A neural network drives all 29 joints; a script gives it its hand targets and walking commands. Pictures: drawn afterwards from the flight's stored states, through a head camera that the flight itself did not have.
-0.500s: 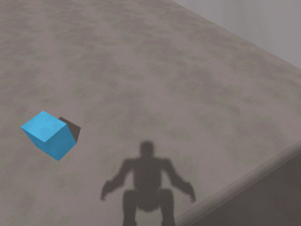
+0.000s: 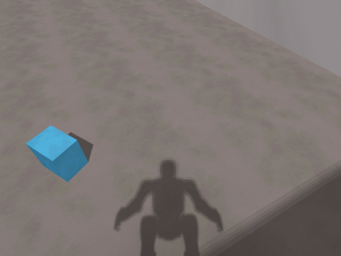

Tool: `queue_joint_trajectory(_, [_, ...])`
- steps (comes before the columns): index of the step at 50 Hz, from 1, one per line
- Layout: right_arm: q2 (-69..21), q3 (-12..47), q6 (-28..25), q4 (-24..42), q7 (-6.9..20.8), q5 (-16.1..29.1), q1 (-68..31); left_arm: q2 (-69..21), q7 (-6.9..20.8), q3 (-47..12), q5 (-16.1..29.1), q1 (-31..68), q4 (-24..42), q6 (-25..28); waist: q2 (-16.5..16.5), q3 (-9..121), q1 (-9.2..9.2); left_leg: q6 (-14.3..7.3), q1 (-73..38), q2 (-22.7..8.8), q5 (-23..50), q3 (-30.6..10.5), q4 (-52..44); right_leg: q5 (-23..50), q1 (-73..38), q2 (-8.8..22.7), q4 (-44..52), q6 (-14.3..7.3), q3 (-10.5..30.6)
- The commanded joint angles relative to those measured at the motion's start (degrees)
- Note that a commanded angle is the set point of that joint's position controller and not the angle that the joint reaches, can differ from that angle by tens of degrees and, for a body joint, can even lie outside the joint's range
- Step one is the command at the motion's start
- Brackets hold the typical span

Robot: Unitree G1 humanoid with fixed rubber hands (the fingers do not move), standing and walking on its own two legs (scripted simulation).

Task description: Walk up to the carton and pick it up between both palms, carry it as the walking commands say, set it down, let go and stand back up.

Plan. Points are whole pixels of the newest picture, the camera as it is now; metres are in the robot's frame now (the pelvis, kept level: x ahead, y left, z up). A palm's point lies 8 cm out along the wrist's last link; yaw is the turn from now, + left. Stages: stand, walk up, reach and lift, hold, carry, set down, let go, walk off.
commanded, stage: walk up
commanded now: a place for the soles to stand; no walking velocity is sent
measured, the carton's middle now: (59, 153) +0.89 +0.72 -0.66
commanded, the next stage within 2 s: none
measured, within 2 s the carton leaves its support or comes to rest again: neither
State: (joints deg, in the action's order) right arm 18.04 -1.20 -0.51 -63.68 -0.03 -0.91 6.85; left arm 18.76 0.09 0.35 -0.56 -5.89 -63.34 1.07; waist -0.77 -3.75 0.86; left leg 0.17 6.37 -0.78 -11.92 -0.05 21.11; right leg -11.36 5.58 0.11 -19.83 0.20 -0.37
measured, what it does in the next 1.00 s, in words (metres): steps to the left, turning left: left foot, then right foot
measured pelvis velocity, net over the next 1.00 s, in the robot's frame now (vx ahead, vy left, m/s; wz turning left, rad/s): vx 0.17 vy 0.25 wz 0.61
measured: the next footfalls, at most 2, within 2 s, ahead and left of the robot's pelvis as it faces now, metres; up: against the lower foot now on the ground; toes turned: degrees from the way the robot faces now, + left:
left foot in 0.28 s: +0.11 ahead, +0.23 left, +0.00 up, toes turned +20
right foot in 0.54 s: +0.21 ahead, +0.05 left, +0.00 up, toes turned +17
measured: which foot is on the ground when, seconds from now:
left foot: down 0.00-0.02, up 0.04-0.26, down 0.28-0.56, up 0.58-0.84, down 0.86-1.00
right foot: down 0.00-0.28, up 0.30-0.52, down 0.54-0.88, up 0.90-1.00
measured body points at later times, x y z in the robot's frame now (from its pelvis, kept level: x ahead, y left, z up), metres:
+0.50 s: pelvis +0.06 +0.11 -0.03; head +0.08 +0.12 +0.42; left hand +0.05 +0.46 -0.13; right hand +0.24 -0.16 -0.14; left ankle +0.08 +0.22 -0.75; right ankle +0.13 +0.01 -0.73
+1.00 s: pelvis +0.17 +0.25 -0.04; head +0.18 +0.27 +0.41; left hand +0.02 +0.56 -0.14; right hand +0.47 +0.06 -0.12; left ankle +0.16 +0.38 -0.75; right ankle +0.22 +0.10 -0.69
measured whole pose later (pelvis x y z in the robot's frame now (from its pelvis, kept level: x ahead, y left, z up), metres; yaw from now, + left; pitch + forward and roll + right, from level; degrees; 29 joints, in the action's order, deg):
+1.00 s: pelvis +0.17 +0.25 -0.04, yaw +35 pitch -3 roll +1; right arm 24.5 -5.7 -3.5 -44.5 3.6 0.3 11.3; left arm 26.9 1.0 2.7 -0.4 -17.4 -47.3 3.5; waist 1.6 -6.6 -2.2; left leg -1.8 23.4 0.1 -17.8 2.4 44.4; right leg -26.6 23.0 7.5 -67.7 -1.7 -0.8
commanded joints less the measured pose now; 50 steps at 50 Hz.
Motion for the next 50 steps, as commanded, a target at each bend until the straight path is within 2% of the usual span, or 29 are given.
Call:
queue_joint_trajectory(1, [15.8, -3.7, 2.0, 14.2, 4.6, -4.0, -11.6, 23.2, -1.6, 9.8, -0.9, -8.1, 7.7, 3.4, 4.3, 2.1, -6.76, -3.6, 35.1, -3.8, -11.3, -2.6, 29.1, -14.7, -13.1, 26.8, 11.5, -12.1, 20.6])
queue_joint_trajectory(2, [16.5, -4.7, 2.1, 15.3, 5.2, -4.0, -10.5, 21.6, -1.7, 9.8, -1.1, -6.4, 10.6, 3.9, 0.2, 1.9, -5.26, -2.3, 34.4, -6.3, -12.8, -4.6, 34.2, -10.5, -9.4, 28.5, 9.6, -13.9, 19.4])
queue_joint_trajectory(4, [16.7, -5.7, 1.9, 16.3, 7.0, -2.5, -6.6, 21.0, -1.8, 10.1, -1.4, -2.1, 13.1, 4.3, 2.7, 2.6, -2.60, -0.9, 31.5, -11.2, -10.9, -7.9, 31.2, -10.7, -6.6, 26.8, 8.2, -14.2, 14.2])
queue_joint_trajectory(8, [15.9, -6.8, 2.0, 17.3, 8.9, -2.4, -5.2, 22.0, -1.2, 10.4, -2.0, -2.6, 16.0, 4.6, 10.8, 0.7, -3.15, 1.1, 23.8, -8.1, -9.2, -0.9, 26.6, -6.2, 0.9, 23.5, 6.4, -13.9, 2.5])
queue_joint_trajectory(10, [15.9, -7.0, 2.1, 16.1, 9.2, -1.1, -1.1, 22.7, -0.9, 10.7, -2.3, 1.9, 16.5, 4.7, 10.6, 2.0, -0.06, 0.2, 15.2, -7.8, -7.7, 0.5, 21.4, -7.6, 5.6, 22.4, 4.3, -11.6, -1.0])
queue_joint_trajectory(12, [16.3, -8.1, 1.8, 14.0, 8.8, -1.7, 6.5, 21.1, -0.8, 9.2, -2.8, 5.9, 17.9, 3.9, 8.3, 3.2, 4.21, -0.9, 1.2, -4.3, -4.5, 6.5, 18.2, -17.1, 16.5, 17.8, -4.8, -8.5, -8.0])
queue_joint_trajectory(13, [18.9, -9.3, 1.6, 12.2, 8.2, -1.2, 12.2, 17.8, -0.7, 8.4, -3.1, 4.7, 18.4, 3.6, -1.0, 5.4, 6.60, -2.6, -9.0, -0.6, -9.5, 6.9, 16.8, -16.7, 22.8, 12.2, -18.0, -6.9, -10.9])
queue_joint_trajectory(14, [25.2, -10.8, 1.3, 11.2, 6.9, -1.8, 18.7, 14.3, -0.3, 6.9, -2.6, 3.6, 19.4, 3.5, -18.5, 6.0, 10.57, -7.4, -13.2, -6.0, -25.7, -9.6, 2.8, -16.3, 32.7, 5.8, -42.9, -4.1, -13.9])
queue_joint_trajectory(15, [28.3, -10.5, 0.6, 13.4, 6.0, -1.8, 16.1, 12.1, 0.0, 5.4, -1.3, 4.4, 21.8, 3.5, -29.6, 2.1, 9.12, -13.0, -4.8, -15.4, -34.3, -36.3, -12.3, -28.2, 40.9, 0.8, -53.2, -1.2, -4.8])
queue_joint_trajectory(16, [26.3, -9.5, 0.7, 16.8, 6.1, -0.6, 9.8, 17.7, 0.2, 6.8, -1.0, 3.4, 19.9, 3.2, -13.8, 2.7, 6.64, -16.6, 0.3, -17.0, -38.9, -38.5, -13.7, -22.3, 34.9, 2.7, -50.8, -2.1, 2.6])
queue_joint_trajectory(17, [25.1, -8.7, 0.4, 17.8, 5.7, 0.2, 6.9, 19.8, 0.3, 7.1, -0.4, -0.1, 19.0, 3.5, -8.2, 0.7, 3.57, -15.7, 1.9, -16.3, -32.1, -33.0, -10.0, -18.5, 33.9, 5.4, -48.2, -2.3, 2.8])
queue_joint_trajectory(20, [21.6, -7.9, 0.1, 21.6, 5.3, -0.2, 2.3, 20.1, 0.6, 6.8, -0.1, -8.7, 14.7, 3.7, -9.0, 2.1, -0.21, -13.6, 11.8, -11.9, -21.1, -20.7, -5.5, -20.5, 20.8, 5.2, -36.2, -0.7, 0.2])
queue_joint_trajectory(22, [21.9, -7.7, -0.2, 21.8, 5.4, -1.4, 5.3, 19.0, 0.3, 6.9, -0.5, -11.0, 14.2, 3.6, -13.1, 3.9, -0.04, -14.3, 13.8, -12.5, -21.3, -21.4, -5.1, -20.8, 16.8, 3.9, -31.2, -1.5, -0.4])
queue_joint_trajectory(24, [21.0, -7.5, -0.4, 23.4, 5.2, -1.0, 5.1, 19.5, 0.1, 6.7, -0.9, -11.7, 14.2, 4.2, -7.5, 3.5, -1.06, -14.7, 15.0, -15.2, -19.8, -23.3, -4.5, -15.9, 12.8, 2.6, -23.5, -3.0, -0.6])
queue_joint_trajectory(26, [18.3, -6.6, -0.2, 25.3, 5.4, -0.6, 1.3, 18.9, -0.4, 7.5, -1.4, -18.3, 13.5, 5.5, -3.3, 3.3, -5.85, -10.1, 28.5, -9.7, -23.3, -17.0, 4.5, -8.4, -2.7, 2.6, -10.4, -5.2, 1.6])
queue_joint_trajectory(27, [13.2, -5.1, -0.3, 25.8, 5.2, -0.8, 2.1, 24.0, -0.9, 9.4, -2.0, -20.0, 13.8, 5.7, 8.9, 2.6, -7.55, -3.6, 38.8, -0.4, -22.5, -8.5, 15.7, -24.6, -9.7, 11.7, 2.0, -7.9, 16.9])
queue_joint_trajectory(28, [13.4, -5.2, -0.3, 25.4, 4.9, -1.3, 3.6, 29.9, -1.3, 11.1, -1.9, -18.1, 15.7, 5.7, 13.6, 2.3, -6.82, -1.4, 41.8, 3.2, -15.1, -4.0, 32.8, -37.5, -7.9, 27.5, 11.2, -11.6, 39.8])
queue_joint_trajectory(29, [19.5, -7.1, -0.7, 24.8, 4.3, -1.5, 1.1, 28.4, -1.3, 10.1, -1.7, -13.9, 18.2, 6.3, 3.9, -0.5, -6.06, -1.1, 41.3, 0.6, -13.0, -8.4, 40.0, -33.1, -3.7, 27.7, 10.3, -13.9, 39.2])
queue_joint_trajectory(31, [18.9, -7.1, -1.5, 22.1, 4.9, -1.3, 4.2, 23.1, -1.1, 8.8, -1.2, -13.1, 19.1, 6.9, 2.0, -1.5, -3.47, -0.7, 39.6, -2.4, -9.6, -9.4, 39.0, -11.3, -3.5, 23.4, 4.0, -11.6, 23.4])
queue_joint_trajectory(33, [18.2, -7.1, -2.4, 21.8, 5.3, -1.3, 6.4, 20.6, -0.6, 8.3, -0.8, -11.7, 19.9, 6.9, 6.8, 1.1, -2.03, -0.1, 35.3, -4.0, -10.5, -6.9, 36.3, 3.9, -4.6, 20.4, 0.8, -12.8, 12.3])
queue_joint_trajectory(37, [16.5, -6.7, -2.2, 23.5, 6.3, -0.5, 0.9, 22.4, -0.2, 9.2, -1.6, -12.5, 21.5, 6.9, 10.0, 1.5, -3.64, 0.1, 30.0, -6.0, -11.4, -4.0, 28.2, 10.0, 0.0, 24.5, -0.4, -14.6, 6.2])
queue_joint_trajectory(39, [14.9, -6.7, -2.3, 22.6, 6.5, -0.7, -0.1, 22.6, 0.1, 8.5, -1.5, -12.7, 21.8, 6.4, 12.8, 2.7, -4.17, -0.9, 23.5, -3.0, -8.2, 4.0, 24.0, 13.9, 2.3, 19.8, -3.0, -12.2, -2.8])
queue_joint_trajectory(42, [17.3, -8.2, -3.1, 18.2, 5.6, -0.5, 12.1, 20.4, 0.4, 6.8, -0.7, -8.4, 23.2, 5.7, 6.8, 6.9, 3.50, -2.8, 1.1, 2.6, -3.3, 7.6, 14.2, 13.7, 15.0, 15.0, -21.0, -7.8, -11.3])
queue_joint_trajectory(43, [21.8, -9.9, -3.4, 16.4, 4.6, -0.9, 19.4, 16.8, 0.4, 5.4, 0.0, -10.6, 23.9, 5.4, -6.6, 12.7, 7.31, -7.1, -11.1, -0.2, -8.5, -0.8, 11.5, 14.8, 23.2, 10.0, -41.3, -5.4, -13.5])
queue_joint_trajectory(44, [27.2, -10.8, -3.5, 17.7, 3.6, -0.7, 23.4, 15.3, 0.8, 4.8, 0.6, -9.3, 26.7, 5.8, -18.9, 11.7, 9.17, -15.0, -16.7, -14.9, -8.3, -30.2, 1.9, -6.0, 39.1, 2.2, -56.3, -0.9, -10.2])
queue_joint_trajectory(45, [27.7, -10.5, -3.9, 19.5, 3.0, 1.0, 21.9, 19.1, 0.3, 6.0, 0.6, -6.9, 26.4, 5.6, -9.9, 13.3, 9.16, -20.0, -15.9, -20.8, -2.2, -42.5, -2.6, -18.7, 39.3, 2.2, -55.6, -1.7, -0.4])
queue_joint_trajectory(46, [25.6, -10.1, -3.7, 19.5, 2.7, 2.5, 18.7, 22.1, 0.2, 5.9, 0.8, -6.9, 24.2, 4.9, -3.6, 8.6, 6.05, -19.4, -8.5, -20.4, 0.9, -35.4, 0.3, -16.3, 37.9, 6.7, -56.2, -2.1, 2.0])
queue_joint_trajectory(47, [23.9, -9.1, -3.4, 20.8, 2.3, 2.3, 14.8, 20.4, 0.1, 5.4, 0.7, -9.4, 23.5, 4.8, -3.3, 5.6, 2.40, -17.1, -0.6, -19.1, 0.2, -28.4, 1.3, -16.3, 35.5, 8.3, -50.8, -2.9, 2.0])
queue_joint_trajectory(50, [22.1, -8.3, -3.7, 22.8, 2.2, 1.0, 8.1, 19.3, 1.0, 5.6, 0.2, -15.4, 19.1, 4.2, -9.2, 2.9, 0.85, -15.9, 12.1, -13.0, -8.1, -18.4, 1.8, -18.8, 24.6, 7.1, -38.7, -1.8, -0.9])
